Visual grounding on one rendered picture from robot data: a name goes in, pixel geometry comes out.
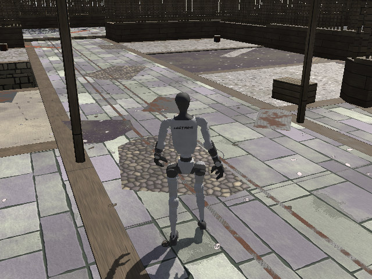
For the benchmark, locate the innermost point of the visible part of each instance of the left robot forearm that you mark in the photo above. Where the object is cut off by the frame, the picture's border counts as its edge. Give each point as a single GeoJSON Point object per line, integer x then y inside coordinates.
{"type": "Point", "coordinates": [158, 152]}

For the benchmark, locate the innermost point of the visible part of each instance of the robot head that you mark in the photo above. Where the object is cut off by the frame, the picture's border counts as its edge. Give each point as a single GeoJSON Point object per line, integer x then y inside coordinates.
{"type": "Point", "coordinates": [182, 100]}

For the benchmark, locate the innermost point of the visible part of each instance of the left robot hand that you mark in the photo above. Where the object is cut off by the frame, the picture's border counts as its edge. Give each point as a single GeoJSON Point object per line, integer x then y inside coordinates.
{"type": "Point", "coordinates": [158, 163]}

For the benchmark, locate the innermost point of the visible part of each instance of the humanoid robot torso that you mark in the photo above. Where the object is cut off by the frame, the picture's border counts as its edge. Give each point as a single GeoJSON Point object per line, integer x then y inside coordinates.
{"type": "Point", "coordinates": [184, 135]}

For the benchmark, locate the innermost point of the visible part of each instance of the right robot upper arm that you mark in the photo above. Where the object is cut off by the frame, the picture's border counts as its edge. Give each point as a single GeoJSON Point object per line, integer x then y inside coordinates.
{"type": "Point", "coordinates": [205, 132]}

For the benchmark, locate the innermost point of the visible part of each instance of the left robot upper arm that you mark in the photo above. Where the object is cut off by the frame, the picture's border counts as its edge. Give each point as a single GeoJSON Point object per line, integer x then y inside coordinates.
{"type": "Point", "coordinates": [163, 132]}

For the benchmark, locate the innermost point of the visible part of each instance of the right robot forearm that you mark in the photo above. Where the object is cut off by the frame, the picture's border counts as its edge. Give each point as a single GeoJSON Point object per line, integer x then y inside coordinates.
{"type": "Point", "coordinates": [214, 155]}

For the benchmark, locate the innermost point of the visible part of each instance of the right robot hand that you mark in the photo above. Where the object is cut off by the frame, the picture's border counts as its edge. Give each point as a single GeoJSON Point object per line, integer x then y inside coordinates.
{"type": "Point", "coordinates": [220, 170]}

